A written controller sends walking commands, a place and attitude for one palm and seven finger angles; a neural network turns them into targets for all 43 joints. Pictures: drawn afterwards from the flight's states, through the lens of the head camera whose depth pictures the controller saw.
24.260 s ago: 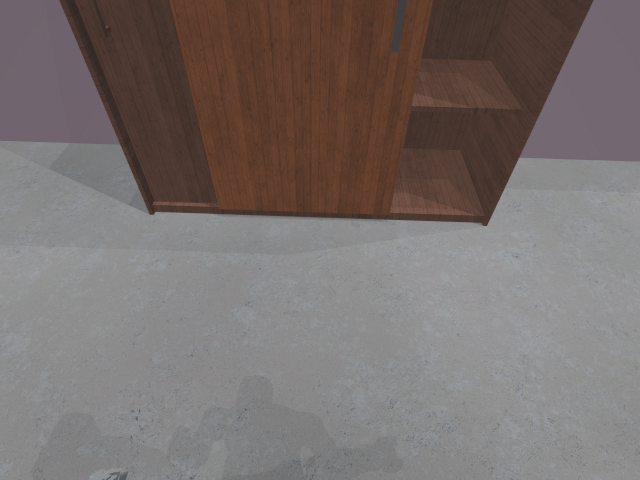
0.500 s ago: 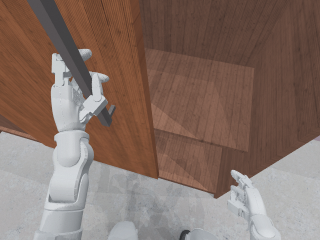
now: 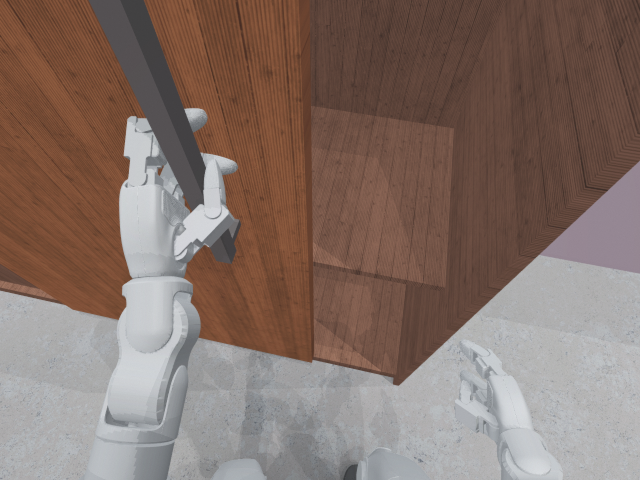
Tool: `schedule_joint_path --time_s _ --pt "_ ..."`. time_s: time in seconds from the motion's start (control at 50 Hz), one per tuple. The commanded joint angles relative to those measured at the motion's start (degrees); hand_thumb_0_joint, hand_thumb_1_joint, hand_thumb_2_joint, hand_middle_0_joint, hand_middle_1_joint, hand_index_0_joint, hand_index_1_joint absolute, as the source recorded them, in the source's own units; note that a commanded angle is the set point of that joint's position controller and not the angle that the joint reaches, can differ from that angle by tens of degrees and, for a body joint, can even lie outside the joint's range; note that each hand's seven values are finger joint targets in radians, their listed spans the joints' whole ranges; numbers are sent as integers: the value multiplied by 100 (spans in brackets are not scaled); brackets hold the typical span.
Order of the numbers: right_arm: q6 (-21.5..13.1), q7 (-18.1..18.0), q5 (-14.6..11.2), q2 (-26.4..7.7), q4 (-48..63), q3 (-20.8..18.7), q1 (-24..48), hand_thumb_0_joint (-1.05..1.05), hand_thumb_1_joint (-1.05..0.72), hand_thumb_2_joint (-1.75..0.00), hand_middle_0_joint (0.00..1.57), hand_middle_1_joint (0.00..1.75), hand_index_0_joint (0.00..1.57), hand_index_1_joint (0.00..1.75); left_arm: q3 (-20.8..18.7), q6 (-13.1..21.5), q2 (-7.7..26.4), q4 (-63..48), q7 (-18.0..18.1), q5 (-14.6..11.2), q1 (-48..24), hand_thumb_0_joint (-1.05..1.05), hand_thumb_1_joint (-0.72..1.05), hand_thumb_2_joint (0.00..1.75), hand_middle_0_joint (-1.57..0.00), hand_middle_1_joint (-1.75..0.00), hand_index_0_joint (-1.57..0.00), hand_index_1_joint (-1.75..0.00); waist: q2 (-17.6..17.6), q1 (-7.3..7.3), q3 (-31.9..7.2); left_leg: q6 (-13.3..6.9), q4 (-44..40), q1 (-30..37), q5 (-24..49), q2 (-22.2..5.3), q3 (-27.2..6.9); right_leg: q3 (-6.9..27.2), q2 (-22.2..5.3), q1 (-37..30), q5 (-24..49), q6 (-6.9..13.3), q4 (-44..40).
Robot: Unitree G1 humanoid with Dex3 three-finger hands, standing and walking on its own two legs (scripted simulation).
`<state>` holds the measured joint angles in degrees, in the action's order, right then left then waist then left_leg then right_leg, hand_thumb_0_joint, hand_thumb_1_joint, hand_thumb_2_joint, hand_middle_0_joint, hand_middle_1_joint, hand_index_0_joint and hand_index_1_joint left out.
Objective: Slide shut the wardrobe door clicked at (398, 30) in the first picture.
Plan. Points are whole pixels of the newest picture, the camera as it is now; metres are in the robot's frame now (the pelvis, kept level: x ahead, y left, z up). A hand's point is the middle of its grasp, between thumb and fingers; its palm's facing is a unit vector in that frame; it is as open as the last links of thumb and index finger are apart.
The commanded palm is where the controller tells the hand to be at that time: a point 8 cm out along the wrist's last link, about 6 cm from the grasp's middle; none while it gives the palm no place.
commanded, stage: step sideways, sliding the door along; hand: left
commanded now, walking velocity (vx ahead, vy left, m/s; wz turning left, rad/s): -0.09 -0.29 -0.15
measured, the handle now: (198, 156) +0.37 +0.17 +0.18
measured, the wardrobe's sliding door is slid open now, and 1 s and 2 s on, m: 0.25 0.07 0.00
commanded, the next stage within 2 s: none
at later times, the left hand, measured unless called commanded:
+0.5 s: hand (324, 232) +0.31 +0.04 +0.16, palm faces +0.13 -0.99 -0.05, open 6.8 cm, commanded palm +0.28 +0.04 +0.17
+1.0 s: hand (407, 248) +0.31 -0.03 +0.17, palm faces +0.09 -0.99 -0.09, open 6.6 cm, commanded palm +0.28 -0.02 +0.17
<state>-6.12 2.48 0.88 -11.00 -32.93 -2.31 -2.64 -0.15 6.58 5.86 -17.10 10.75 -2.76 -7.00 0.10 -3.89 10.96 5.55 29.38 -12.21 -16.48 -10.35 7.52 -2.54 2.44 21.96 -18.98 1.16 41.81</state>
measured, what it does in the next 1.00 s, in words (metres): steps to the right: right foot, then left foot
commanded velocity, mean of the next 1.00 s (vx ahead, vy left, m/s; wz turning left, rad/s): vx -0.01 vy -0.30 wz -0.04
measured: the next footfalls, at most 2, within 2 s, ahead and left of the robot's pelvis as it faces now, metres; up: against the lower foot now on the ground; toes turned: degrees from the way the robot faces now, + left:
right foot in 0.12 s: +0.03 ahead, -0.13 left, +0.00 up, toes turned -5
left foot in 0.62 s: -0.05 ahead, +0.03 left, +0.00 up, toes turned +0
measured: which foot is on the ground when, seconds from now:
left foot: down 0.00-0.48, up 0.50-0.60, down 0.62-1.00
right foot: up 0.00-0.10, down 0.12-1.00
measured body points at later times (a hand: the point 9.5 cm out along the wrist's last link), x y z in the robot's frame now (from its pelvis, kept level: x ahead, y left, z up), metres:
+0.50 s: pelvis -0.04 -0.08 -0.01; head +0.02 -0.09 +0.44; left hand +0.30 +0.10 +0.17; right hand +0.15 -0.31 -0.11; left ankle -0.05 +0.13 -0.72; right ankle -0.01 -0.13 -0.73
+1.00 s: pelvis -0.08 -0.14 +0.00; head -0.06 -0.15 +0.45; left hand +0.29 +0.02 +0.17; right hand +0.07 -0.38 -0.10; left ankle -0.09 +0.03 -0.73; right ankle -0.02 -0.15 -0.73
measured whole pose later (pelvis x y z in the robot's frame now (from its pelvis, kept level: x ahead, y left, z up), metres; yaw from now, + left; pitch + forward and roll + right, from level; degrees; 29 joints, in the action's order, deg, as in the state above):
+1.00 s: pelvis -0.08 -0.14 +0.00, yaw -7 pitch +0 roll +1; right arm -1.5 -1.9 -1.6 -11.2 -36.9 -0.5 -8.5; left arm -4.9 0.6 11.5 7.7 9.2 -5.1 -20.2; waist -0.2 -0.9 2.9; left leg 0.2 28.0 -10.5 -16.1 -4.9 5.1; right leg -4.0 7.8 18.6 -9.2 3.4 27.8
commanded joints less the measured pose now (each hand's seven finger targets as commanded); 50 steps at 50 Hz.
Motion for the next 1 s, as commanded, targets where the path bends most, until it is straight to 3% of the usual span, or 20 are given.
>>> schedule_joint_path --time_s 0.0,0.1,0.14,0.18,0.24,0.3,0.32,0.36,0.42,0.44,0.48,0.54,0.6,0.64,0.74,0.8,0.84,0.9,0.94,0.98 --pt "-207 139 -54 -638 929 -206 279 0 -90 -90 20 30 20 30 1638 971 -215 -2046 -737 342 -2335 0 90 90 -45 -140 -45 -140 -1638 489 -2676 -1060 116 1967 5945 -1622 -257 114 -285 -199 -195 0 61" --pt "-162 64 -240 -622 940 -149 387 0 -90 -90 20 30 20 30 1482 850 67 -1956 -808 274 -2677 0 90 90 -45 -140 -45 -140 -855 552 -2710 -752 953 1308 3994 -819 43 82 -463 -1291 2947 -62 -1374" --pt "-169 -34 -258 -573 798 -213 212 0 -90 -90 20 30 20 30 1307 768 236 -1747 -723 199 -2387 0 90 90 -45 -140 -45 -140 848 655 -3146 -382 1573 310 906 111 63 1398 -1324 -2131 6344 499 -1323" --pt "-213 -137 -198 -392 742 -121 254 0 -90 -90 20 30 20 30 1401 739 135 -1911 -670 164 -2188 0 90 90 -45 -140 -45 -140 993 530 -3227 -426 1554 -439 -1209 429 -315 1690 -1644 -2561 7376 617 -1128" --pt "-154 -179 -103 -475 587 -135 209 0 -90 -90 20 30 20 30 1301 776 206 -2243 -604 95 -2306 0 90 90 -45 -140 -45 -140 298 702 -3427 -554 -202 875 2055 -145 -411 893 -1105 -1959 5721 257 -555" --pt "9 -41 -85 -729 826 -303 279 0 -90 -90 20 30 20 30 1061 768 323 -1862 -780 110 -2447 0 90 90 -45 -140 -45 -140 -1097 572 -3253 -1172 -222 1660 5247 -1599 -966 314 -341 -861 825 -89 -270" --pt "59 -24 -43 -681 827 -261 346 0 -90 -90 20 30 20 30 955 728 451 -1736 -779 154 -2419 0 90 90 -45 -140 -45 -140 -1869 508 -2894 -1171 -156 1553 5239 -1583 -779 298 -317 -704 369 -73 -366" --pt "68 15 -85 -617 826 -203 310 0 -90 -90 20 30 20 30 1207 682 152 -1552 -845 171 -2727 0 90 90 -45 -140 -45 -140 -1843 529 -2722 -1008 116 1228 4852 -1398 -507 163 -278 -1026 671 -25 -679" --pt "121 -86 -271 -603 774 -203 243 0 -90 -90 20 30 20 30 1048 523 447 -1277 -828 144 -2835 0 90 90 -45 -140 -45 -140 -153 594 -2923 -625 894 792 2652 -397 -119 862 -691 -1723 3522 89 -1563" --pt "99 -144 -282 -532 757 -235 236 0 -90 -90 20 30 20 30 992 495 461 -1088 -799 109 -2807 0 90 90 -45 -140 -45 -140 662 633 -2970 -415 1316 365 607 215 -33 1557 -1164 -1800 4674 320 -1775" --pt "99 -196 -262 -444 675 -209 175 0 -90 -90 20 30 20 30 965 456 394 -811 -726 66 -2562 0 90 90 -45 -140 -45 -140 1003 536 -2941 -467 1850 -236 -1361 646 -492 1972 -1545 -1862 5092 519 -1968" --pt "100 -303 -158 -457 447 -121 69 0 -90 -90 20 30 20 30 654 527 647 -1055 -610 46 -2840 0 90 90 -45 -140 -45 -140 557 666 -3202 -502 150 270 -197 443 -427 1387 -1201 -2069 4637 530 -1433" --pt "179 -275 -129 -806 593 -259 182 0 -90 -90 20 30 20 30 555 529 689 -762 -699 -39 -2835 0 90 90 -45 -140 -45 -140 -738 526 -3248 -1159 -587 1385 3675 -1257 -1513 770 -353 -1007 2187 -89 -622" --pt "286 -245 -54 -677 670 -179 272 0 -90 -90 20 30 20 30 488 481 663 -446 -803 34 -2907 0 90 90 -45 -140 -45 -140 -1595 457 -2623 -1336 -641 914 4085 -1649 -1364 428 -204 -719 270 -141 -316" --pt "302 -271 -229 -636 675 -95 193 0 -90 -90 20 30 20 30 618 312 554 -245 -896 74 -3630 0 90 90 -45 -140 -45 -140 -797 543 -2838 -835 403 750 3471 -793 -535 364 -235 -1741 2223 17 -1365" --pt "246 -366 -321 -517 644 -141 93 0 -90 -90 20 30 20 30 464 194 777 118 -796 -8 -3611 0 90 90 -45 -140 -45 -140 854 559 -3027 -516 1556 -37 -1110 666 -295 2067 -1392 -1972 4404 270 -2328" --pt "187 -388 -335 -351 485 15 13 0 -90 -90 20 30 20 30 572 217 572 144 -697 -61 -3670 0 90 90 -45 -140 -45 -140 761 530 -2889 -565 1396 -312 -1561 782 -527 1846 -1349 -1973 3794 -847 -2521" --pt "184 -511 -219 -506 335 24 -50 0 -90 -90 20 30 20 30 426 239 767 227 -577 -58 -3832 0 90 90 -45 -140 -45 -140 353 638 -3263 -627 -148 566 -11 618 -286 1307 -982 -1960 3099 119 -2011" --pt "205 -480 -279 -669 441 -34 -18 0 -90 -90 20 30 20 30 434 241 754 361 -576 -121 -3790 0 90 90 -45 -140 -45 -140 -414 567 -3105 -1014 -903 1148 1060 -340 -980 982 -505 -1173 2152 -868 -1358" --pt "340 -410 -230 -839 568 -94 218 0 -90 -90 20 30 20 30 500 158 553 727 -687 -138 -3942 0 90 90 -45 -140 -45 -140 -980 397 -2913 -1670 -961 923 2664 -1741 -2030 630 -174 -664 311 -543 81"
